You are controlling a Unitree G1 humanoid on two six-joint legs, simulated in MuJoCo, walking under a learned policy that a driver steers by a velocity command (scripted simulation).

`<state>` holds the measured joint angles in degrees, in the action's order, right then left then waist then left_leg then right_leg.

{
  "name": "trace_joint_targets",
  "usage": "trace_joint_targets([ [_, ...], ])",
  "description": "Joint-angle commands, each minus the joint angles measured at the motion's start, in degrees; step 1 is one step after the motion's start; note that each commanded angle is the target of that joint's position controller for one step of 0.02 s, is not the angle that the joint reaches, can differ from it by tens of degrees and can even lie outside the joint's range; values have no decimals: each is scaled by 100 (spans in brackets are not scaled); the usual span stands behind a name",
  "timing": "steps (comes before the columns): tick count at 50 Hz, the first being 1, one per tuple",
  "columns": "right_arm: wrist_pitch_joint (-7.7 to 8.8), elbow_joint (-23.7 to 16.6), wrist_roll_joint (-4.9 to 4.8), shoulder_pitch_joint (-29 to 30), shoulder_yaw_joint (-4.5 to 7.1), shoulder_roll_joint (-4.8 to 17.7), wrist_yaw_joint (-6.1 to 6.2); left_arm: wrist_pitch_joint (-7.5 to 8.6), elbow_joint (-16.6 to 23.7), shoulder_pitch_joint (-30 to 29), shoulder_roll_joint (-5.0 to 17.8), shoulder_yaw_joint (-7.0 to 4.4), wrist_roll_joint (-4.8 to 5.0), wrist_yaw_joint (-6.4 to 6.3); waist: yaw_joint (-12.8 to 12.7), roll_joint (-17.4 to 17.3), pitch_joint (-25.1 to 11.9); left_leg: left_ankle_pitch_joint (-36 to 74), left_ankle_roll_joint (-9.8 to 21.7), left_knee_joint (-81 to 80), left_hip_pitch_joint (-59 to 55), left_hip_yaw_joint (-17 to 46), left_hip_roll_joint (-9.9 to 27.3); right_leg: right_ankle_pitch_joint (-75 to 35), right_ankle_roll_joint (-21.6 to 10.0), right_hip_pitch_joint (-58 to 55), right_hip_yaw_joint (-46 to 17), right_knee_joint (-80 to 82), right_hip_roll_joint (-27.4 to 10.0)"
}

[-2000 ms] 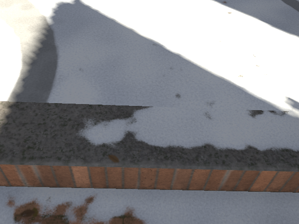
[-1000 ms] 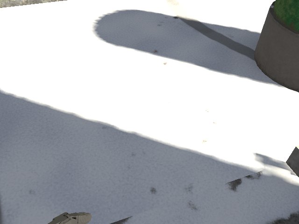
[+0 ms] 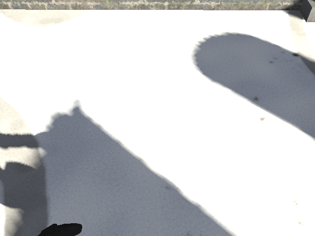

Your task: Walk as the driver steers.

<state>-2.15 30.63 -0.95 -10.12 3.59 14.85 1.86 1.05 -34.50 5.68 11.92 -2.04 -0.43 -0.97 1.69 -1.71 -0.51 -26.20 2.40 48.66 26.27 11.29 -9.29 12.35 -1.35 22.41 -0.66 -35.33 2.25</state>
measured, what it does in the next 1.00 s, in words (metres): walks ahead: left foot, then right foot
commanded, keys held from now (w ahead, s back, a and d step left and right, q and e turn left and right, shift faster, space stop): no key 0.22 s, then w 0.78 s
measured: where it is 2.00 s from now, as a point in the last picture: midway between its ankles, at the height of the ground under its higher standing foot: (155, 159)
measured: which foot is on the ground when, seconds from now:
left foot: up 0.00-0.28, down 0.30-0.66, up 0.68-1.00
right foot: down 0.00-0.32, up 0.34-0.64, down 0.66-1.00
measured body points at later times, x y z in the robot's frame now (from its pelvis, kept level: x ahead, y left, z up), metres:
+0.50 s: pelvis +0.10 +0.01 +0.02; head +0.10 +0.02 +0.47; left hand +0.23 +0.27 -0.08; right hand +0.20 -0.24 -0.09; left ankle +0.04 +0.14 -0.72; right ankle +0.10 -0.11 -0.66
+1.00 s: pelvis +0.33 -0.03 +0.02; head +0.35 -0.04 +0.47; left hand +0.30 +0.23 -0.10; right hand +0.58 -0.22 -0.06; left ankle +0.49 +0.15 -0.65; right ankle +0.24 -0.13 -0.72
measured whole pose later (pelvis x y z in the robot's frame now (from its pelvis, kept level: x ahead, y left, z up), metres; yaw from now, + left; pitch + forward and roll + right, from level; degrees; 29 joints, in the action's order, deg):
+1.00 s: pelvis +0.33 -0.03 +0.02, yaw +6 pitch +3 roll -1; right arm 4.7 36.3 -0.7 -5.7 1.0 14.2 -1.4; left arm 4.8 -46.5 26.2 12.6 -0.9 0.2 0.4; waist -4.5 -3.3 -1.4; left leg 2.1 -0.3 47.7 44.1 0.7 6.5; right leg 16.0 -3.0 0.7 2.7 -14.0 3.4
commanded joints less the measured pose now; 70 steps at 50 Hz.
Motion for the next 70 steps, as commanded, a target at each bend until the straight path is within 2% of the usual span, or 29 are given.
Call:
trace_joint_targets([
  [1,147,-234,66,-461,125,651,-150,212,595,-280,338,-114,-71,-88,145,1039,-351,-595,-492,2395,1515,-126,517,-631,-1632,-1283,-3009,1652,-2234],
  [2,123,-158,64,-251,92,591,-158,200,570,-295,265,-74,24,-110,55,557,-310,-280,-585,2573,1583,-101,608,-682,-1377,-1324,-2359,1467,-1871],
  [5,139,-263,-4,263,-114,201,-182,151,459,-17,437,-41,-15,-128,-182,471,-478,196,-751,2228,1549,-360,740,-2033,-1238,-1601,-1477,1303,-1492],
  [8,180,-285,22,575,-303,-113,-207,104,376,58,443,-9,-22,-90,-272,789,-763,65,-792,526,574,-860,958,-2559,-1137,-1555,-811,1169,-1202],
  [11,153,-146,9,456,-260,52,-249,44,221,335,805,-84,47,22,-335,1250,-751,171,-723,-735,-271,-1188,929,-2650,-1224,-1472,-811,1059,-1317],
  [14,197,35,55,224,-197,249,-257,71,-11,817,910,-75,137,159,-296,1194,-570,1243,-274,-2209,-1719,-1294,790,372,-926,-602,-862,1352,-1235],
  [15,238,-23,73,64,-146,434,-236,124,-13,696,858,-52,120,213,-169,1065,-516,1076,-15,-2015,-2182,-911,1049,1471,-724,-51,-832,1248,-1144],
  [17,321,117,119,-499,43,883,-260,279,122,317,403,61,92,267,82,-714,-297,-1295,821,-2724,-2219,643,1888,1765,-79,1095,473,-282,-196],
  [18,361,164,52,-798,49,880,-279,341,219,161,532,-3,153,226,266,-1190,-37,-1926,1229,-3382,-2215,1602,2364,1557,32,1487,474,-988,-158],
  [21,575,333,52,-1212,39,704,-233,447,336,-108,710,-122,281,246,328,-981,455,-1193,1625,-3641,-2502,2421,2871,2063,-98,2794,-183,-2839,-499],
  [27,621,375,-9,-533,14,622,-233,503,83,30,325,56,113,375,-1,-707,169,842,953,-3703,-1201,111,1861,529,-42,732,284,-950,-490],
  [32,646,533,-41,-821,-14,751,-323,414,-220,1096,911,-227,189,290,-564,-418,-86,1275,647,-2624,-550,-66,1845,-225,-200,-1569,595,204,-82],
  [33,665,480,44,-754,-109,453,-324,424,-343,1892,1198,-350,169,230,-955,72,-473,1424,318,-1040,-18,-587,1422,74,-426,-2536,-178,462,-700],
  [34,731,191,129,-945,-261,-42,-281,394,-247,2313,1925,-446,22,193,-825,1897,-993,-152,-185,1286,1357,-1050,799,1156,-1126,-3507,-2696,1331,-2181],
  [35,789,105,-27,-976,-187,304,-240,435,-215,2296,1725,-415,51,239,-842,2007,-1077,-327,-264,2547,2200,-504,683,2942,-1709,-3414,-4716,2441,-2513],
  [36,814,98,-173,-677,-100,586,-244,454,-242,1970,1411,-317,94,231,-706,1373,-402,145,-166,3203,2741,-472,1076,3307,-1617,-3008,-4315,2464,-2519],
  [38,827,111,-50,-307,-110,566,-236,448,-232,1555,1023,-179,18,218,-490,630,64,1040,-80,3076,2654,-642,1442,2028,-1419,-2086,-2899,2371,-2044],
  [41,756,287,8,-462,-120,374,-233,481,-375,1355,776,-99,-16,165,-129,698,201,1614,-115,2522,2128,-697,1647,839,-1233,-1423,-1736,2648,-1508],
  [46,735,220,82,358,-208,179,-259,500,-661,1522,834,-94,41,124,-253,369,387,2594,-289,872,2184,-958,1681,-1008,-1089,-1385,-668,2729,-1232],
  [53,852,-111,-66,1696,-246,114,-565,339,-1029,2186,1192,-154,163,95,-711,430,651,3073,-81,-1634,1532,-1226,1292,-1746,-949,-2402,-432,2619,-1556],
  [56,878,-94,-3,1326,-91,462,-563,252,-1099,2164,1335,-205,152,63,-361,704,214,2444,210,-1935,621,-1342,924,-3864,-763,-2901,-474,1787,-1592],
  [58,854,284,15,-387,146,940,-401,194,-1006,1962,1354,-193,60,41,555,839,-881,2550,552,-1887,-1987,-1295,983,-4545,-505,-1993,-246,-186,-1217],
  [59,790,456,129,-1551,270,1471,-267,245,-751,1954,930,-57,-120,33,842,-88,-1973,2822,842,-1481,-4051,161,2387,-2101,-323,-477,-50,-2192,-703],
  [60,814,511,236,-1488,230,1461,-321,351,-745,2893,259,129,73,81,254,-1676,-2902,1429,1671,-2352,-5551,2932,3549,2054,-61,1451,-623,-3966,122],
  [61,783,428,210,-1374,130,858,-279,404,-816,2320,974,-58,232,89,549,-973,-2425,949,1360,-2807,-4974,2803,3293,1724,-29,1919,-976,-4451,-196],
  [62,781,464,143,-991,65,662,-239,404,-594,1654,1169,-147,316,78,481,-607,-1421,1218,1104,-2898,-4024,1681,3114,1126,3,2141,-710,-4422,-455],
  [63,797,511,129,-674,28,562,-251,398,-492,1347,1057,-128,255,41,260,-57,-946,1791,1012,-3092,-3105,1089,2900,673,30,1944,-609,-4206,-687],
  [66,918,634,211,-210,31,365,-327,148,-571,1670,802,-192,244,60,-271,-324,-370,2103,990,-3800,-1713,-93,2446,147,113,1220,-616,-3812,-1011],
  [70,998,928,212,-163,120,519,-280,-13,-433,1270,640,-196,152,45,-355,-158,162,2988,936,-4044,-1342,-1079,2385,-307,225,1713,-688,-3307,-1049],
])
Velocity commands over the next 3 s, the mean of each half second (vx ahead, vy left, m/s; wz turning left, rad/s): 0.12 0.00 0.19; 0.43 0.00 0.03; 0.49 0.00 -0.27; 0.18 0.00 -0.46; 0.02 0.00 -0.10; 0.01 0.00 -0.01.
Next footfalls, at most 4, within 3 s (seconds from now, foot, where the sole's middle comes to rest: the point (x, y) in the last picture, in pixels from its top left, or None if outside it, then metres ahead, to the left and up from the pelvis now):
0.30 left None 0.08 0.14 -0.76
0.66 right None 0.28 -0.12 -0.76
1.16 left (130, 208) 0.63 0.14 -0.76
1.68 right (182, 156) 0.89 -0.11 -0.76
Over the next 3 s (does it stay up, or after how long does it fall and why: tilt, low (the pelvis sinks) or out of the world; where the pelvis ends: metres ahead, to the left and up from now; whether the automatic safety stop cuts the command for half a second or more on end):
stays up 0.88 0.02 0.01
